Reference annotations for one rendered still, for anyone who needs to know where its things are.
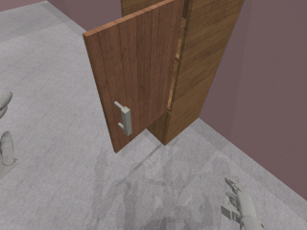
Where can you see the handle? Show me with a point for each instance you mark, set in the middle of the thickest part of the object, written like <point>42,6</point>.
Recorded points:
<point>126,119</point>

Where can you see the robot left hand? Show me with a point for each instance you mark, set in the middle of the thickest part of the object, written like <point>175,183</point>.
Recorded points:
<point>7,161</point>

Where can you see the cupboard door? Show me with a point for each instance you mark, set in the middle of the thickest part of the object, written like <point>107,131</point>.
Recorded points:
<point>132,60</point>

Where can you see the robot right forearm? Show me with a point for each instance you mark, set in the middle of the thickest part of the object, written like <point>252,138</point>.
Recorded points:
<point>251,223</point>

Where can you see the robot right hand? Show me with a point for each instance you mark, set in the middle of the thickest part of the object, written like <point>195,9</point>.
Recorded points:
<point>241,205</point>

